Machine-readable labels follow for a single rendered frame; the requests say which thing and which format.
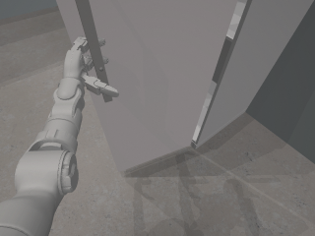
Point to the left robot hand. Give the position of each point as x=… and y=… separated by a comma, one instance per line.
x=76, y=66

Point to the robot left forearm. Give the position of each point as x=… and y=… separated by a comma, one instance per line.
x=62, y=127

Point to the left robot upper arm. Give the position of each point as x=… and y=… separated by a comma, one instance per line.
x=43, y=178

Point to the fridge door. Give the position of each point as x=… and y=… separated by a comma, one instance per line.
x=162, y=56

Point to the handle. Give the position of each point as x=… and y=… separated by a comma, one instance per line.
x=88, y=23

